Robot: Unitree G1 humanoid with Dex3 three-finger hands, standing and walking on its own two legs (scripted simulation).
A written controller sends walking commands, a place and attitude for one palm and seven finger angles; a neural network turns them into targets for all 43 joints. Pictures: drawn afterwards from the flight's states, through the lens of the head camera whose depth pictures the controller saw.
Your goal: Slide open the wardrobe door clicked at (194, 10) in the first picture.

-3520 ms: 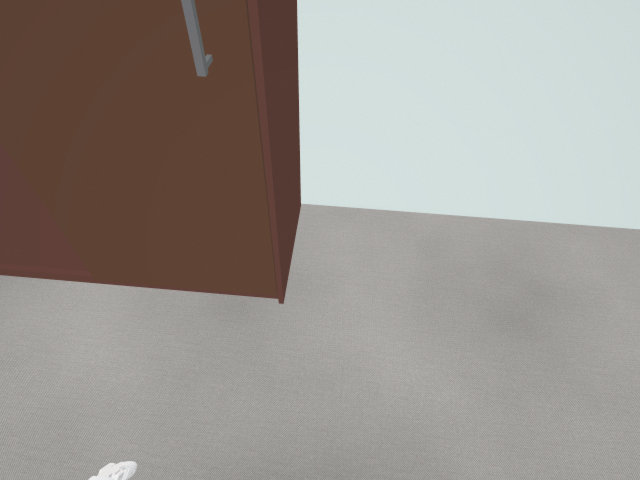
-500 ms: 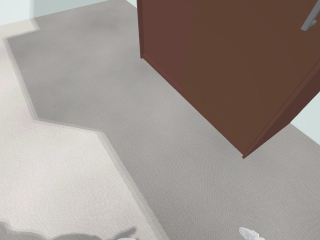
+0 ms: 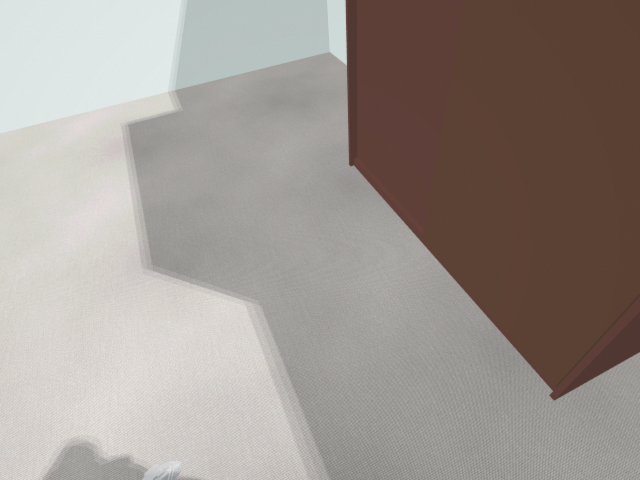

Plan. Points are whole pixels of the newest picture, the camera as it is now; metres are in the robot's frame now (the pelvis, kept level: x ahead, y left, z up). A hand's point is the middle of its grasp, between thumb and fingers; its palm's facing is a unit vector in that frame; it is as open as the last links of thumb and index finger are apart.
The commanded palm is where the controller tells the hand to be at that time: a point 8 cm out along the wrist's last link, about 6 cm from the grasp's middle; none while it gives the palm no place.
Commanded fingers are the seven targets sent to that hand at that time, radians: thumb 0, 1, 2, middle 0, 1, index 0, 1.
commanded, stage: walk to a spot facing it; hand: right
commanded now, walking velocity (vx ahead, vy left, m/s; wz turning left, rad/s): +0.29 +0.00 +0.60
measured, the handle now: out of the picture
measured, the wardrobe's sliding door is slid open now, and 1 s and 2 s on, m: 0.00 0.00 0.00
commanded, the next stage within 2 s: turn to face it in 1.52 s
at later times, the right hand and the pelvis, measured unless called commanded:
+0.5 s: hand (391, 364) +0.36 -0.10 -0.19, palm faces -0.32 +0.94 -0.13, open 7.4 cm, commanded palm none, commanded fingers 0.00 -0.90 -0.90 0.20 0.30 0.20 0.30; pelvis +0.19 +0.03 -0.03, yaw +17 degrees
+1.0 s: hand (401, 298) +0.50 -0.14 -0.18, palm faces -0.39 +0.90 -0.22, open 7.4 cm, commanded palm none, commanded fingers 0.00 -0.90 -0.90 0.20 0.30 0.20 0.30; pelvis +0.41 +0.05 -0.01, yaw +33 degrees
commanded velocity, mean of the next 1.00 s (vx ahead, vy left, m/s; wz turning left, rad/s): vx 0.25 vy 0.00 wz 0.60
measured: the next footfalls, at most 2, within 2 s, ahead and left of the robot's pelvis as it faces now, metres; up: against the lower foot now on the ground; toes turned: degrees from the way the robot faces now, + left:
left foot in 0.50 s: +0.29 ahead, +0.13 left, +0.00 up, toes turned +25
right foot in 0.96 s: +0.56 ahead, -0.01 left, +0.00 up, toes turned +24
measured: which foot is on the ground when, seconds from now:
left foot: up 0.00-0.48, down 0.50-0.96, up 0.98-1.00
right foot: down 0.00-0.50, up 0.52-0.94, down 0.96-1.00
